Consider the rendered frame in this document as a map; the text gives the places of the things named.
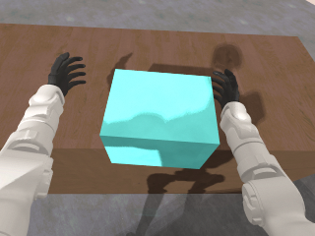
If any right robot forearm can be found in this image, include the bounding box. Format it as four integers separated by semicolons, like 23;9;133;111
220;101;306;215

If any left robot hand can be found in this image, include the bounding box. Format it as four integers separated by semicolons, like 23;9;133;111
47;52;86;96

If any right robot hand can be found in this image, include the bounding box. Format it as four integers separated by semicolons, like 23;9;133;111
211;69;240;110

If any pedestal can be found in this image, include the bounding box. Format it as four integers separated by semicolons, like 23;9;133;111
0;23;315;195

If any carton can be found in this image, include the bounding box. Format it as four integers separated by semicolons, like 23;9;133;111
99;69;220;169

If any left robot forearm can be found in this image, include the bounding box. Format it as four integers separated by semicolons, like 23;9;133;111
0;85;65;157

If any robot left upper arm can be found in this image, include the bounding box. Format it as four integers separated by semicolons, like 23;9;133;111
0;148;54;236

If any robot right upper arm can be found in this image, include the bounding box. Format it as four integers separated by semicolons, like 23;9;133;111
241;176;315;236

